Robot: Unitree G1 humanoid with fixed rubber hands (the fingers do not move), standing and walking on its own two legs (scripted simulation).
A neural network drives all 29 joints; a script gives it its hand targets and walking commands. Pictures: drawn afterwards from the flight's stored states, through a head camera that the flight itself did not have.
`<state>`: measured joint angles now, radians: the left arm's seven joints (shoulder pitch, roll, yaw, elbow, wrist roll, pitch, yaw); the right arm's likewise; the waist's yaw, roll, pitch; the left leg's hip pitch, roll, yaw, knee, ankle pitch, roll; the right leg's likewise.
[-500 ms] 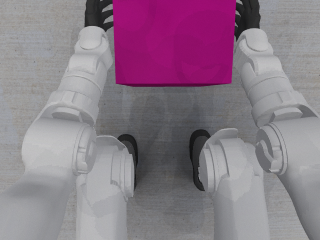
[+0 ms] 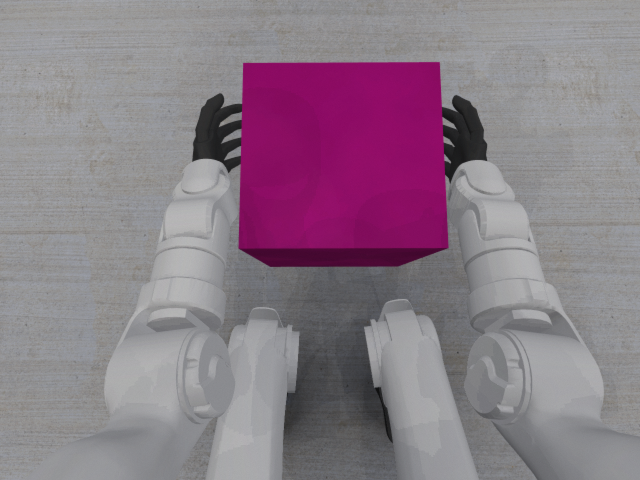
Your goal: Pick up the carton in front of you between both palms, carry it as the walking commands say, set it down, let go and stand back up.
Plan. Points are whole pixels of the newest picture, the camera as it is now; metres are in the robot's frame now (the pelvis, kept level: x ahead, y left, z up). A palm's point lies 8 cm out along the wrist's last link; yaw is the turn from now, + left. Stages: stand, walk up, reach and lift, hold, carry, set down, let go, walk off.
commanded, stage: reach and lift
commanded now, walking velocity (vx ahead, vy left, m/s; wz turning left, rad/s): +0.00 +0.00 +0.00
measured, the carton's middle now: (336, 186) +0.48 -0.02 -0.14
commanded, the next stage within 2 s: none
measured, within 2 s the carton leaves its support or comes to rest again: neither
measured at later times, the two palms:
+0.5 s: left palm (151, 130) +0.47 +0.13 +0.08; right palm (531, 125) +0.45 -0.17 +0.08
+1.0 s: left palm out of the picture +0.43 +0.14 +0.24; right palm out of the picture +0.42 -0.16 +0.24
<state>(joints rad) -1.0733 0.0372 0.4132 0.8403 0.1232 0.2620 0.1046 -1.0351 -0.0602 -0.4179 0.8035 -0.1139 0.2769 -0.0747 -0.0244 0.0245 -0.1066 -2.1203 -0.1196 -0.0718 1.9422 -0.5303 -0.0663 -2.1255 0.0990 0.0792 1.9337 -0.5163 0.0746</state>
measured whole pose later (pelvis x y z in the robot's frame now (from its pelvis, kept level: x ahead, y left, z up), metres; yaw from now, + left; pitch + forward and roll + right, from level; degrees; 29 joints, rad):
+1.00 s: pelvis +0.09 +0.00 +0.27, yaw +0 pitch +20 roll +0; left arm -0.40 -0.12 0.31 0.62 0.16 0.26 0.07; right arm -0.39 0.10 -0.31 0.60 -0.17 0.28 -0.04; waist -0.01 0.01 -0.21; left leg -0.89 -0.09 -0.13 0.95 -0.40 -0.02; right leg -0.90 0.08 0.13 0.94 -0.39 0.03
